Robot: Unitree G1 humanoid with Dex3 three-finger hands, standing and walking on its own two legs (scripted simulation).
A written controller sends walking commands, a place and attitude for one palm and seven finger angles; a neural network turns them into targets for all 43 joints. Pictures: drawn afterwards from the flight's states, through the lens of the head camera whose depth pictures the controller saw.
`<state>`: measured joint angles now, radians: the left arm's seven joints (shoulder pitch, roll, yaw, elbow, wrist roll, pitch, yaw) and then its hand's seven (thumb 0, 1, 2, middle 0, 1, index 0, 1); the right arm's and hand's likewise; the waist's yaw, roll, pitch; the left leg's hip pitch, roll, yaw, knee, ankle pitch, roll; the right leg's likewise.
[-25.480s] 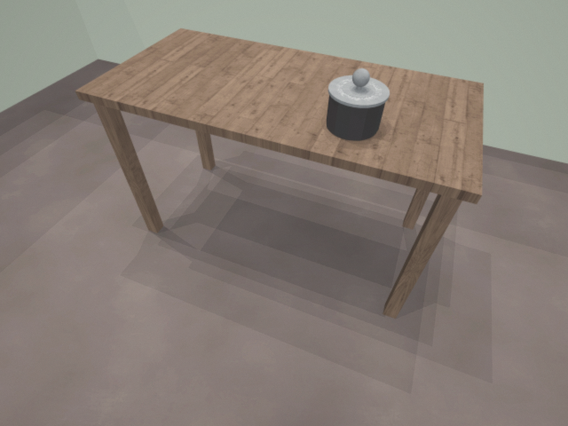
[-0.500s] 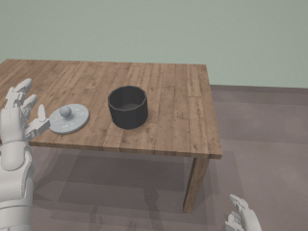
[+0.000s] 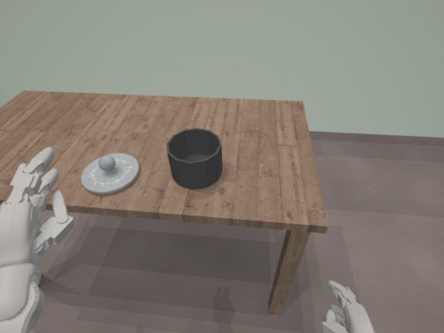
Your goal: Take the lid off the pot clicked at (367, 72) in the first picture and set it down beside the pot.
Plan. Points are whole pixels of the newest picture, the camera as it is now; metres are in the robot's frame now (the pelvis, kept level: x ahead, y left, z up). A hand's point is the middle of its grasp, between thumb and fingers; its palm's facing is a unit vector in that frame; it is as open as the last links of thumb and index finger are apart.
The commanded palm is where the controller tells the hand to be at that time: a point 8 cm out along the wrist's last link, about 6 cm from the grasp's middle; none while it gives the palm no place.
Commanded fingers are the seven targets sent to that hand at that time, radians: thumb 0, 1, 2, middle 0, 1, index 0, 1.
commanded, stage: draw the hand back to the body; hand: left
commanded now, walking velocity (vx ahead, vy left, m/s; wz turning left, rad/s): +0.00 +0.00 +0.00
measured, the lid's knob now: (107, 163) +0.53 +0.39 -0.03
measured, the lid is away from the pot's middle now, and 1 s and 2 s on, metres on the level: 0.25 0.25 0.25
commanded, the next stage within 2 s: step back with the hand held close in 0.30 s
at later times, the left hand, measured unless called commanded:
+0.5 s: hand (41, 235) +0.18 +0.27 +0.17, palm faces +0.41 -0.83 -0.38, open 7.4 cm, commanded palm +0.13 +0.30 +0.17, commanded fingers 0.00 0.90 0.90 -0.20 -0.30 -0.20 -0.30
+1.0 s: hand (25, 267) +0.15 +0.27 +0.16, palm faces +0.34 -0.81 -0.48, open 7.4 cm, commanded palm +0.09 +0.32 +0.17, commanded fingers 0.00 0.90 0.90 -0.20 -0.30 -0.20 -0.30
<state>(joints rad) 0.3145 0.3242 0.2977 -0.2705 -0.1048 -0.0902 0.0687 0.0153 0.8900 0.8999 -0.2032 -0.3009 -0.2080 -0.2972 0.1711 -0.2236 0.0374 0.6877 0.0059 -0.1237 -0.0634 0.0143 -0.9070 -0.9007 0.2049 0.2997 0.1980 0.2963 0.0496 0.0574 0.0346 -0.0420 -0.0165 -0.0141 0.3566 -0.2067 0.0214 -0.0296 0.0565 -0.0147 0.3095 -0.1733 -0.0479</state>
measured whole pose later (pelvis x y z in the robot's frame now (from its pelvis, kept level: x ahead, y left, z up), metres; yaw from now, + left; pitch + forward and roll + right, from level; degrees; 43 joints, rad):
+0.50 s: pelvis +0.00 +0.02 +0.00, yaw +1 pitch -4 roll -1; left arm 0.49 0.35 0.33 -0.47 -0.07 -0.14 0.08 0.02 0.89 0.90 -0.21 -0.30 -0.21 -0.30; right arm 0.18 -0.21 0.05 0.63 0.00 -0.12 -0.05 0.01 -0.91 -0.90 0.21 0.30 0.20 0.30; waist 0.05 0.05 0.02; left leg -0.10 -0.03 -0.02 0.41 -0.23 0.05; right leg -0.07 0.04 -0.02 0.33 -0.18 -0.02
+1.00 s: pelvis -0.04 +0.04 -0.02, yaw +0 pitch +0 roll +0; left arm 0.61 0.38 0.39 -0.59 -0.05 -0.19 0.08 0.01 0.89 0.90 -0.21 -0.30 -0.21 -0.30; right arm 0.21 -0.22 0.00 0.52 0.01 -0.05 -0.05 0.01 -0.91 -0.90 0.21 0.30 0.20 0.30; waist 0.01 0.01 0.00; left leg -0.34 -0.07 0.02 0.56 -0.23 0.08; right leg -0.29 0.01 0.02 0.57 -0.31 0.00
